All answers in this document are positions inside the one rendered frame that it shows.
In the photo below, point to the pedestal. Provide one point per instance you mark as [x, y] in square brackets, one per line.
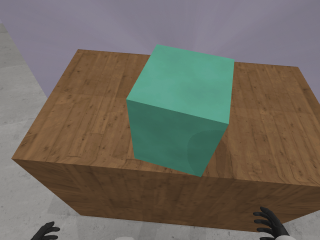
[80, 147]

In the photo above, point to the robot left hand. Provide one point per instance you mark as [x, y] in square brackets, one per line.
[45, 229]

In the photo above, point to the robot right hand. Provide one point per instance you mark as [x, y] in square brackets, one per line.
[276, 228]

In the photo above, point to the carton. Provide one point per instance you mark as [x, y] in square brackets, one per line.
[179, 108]

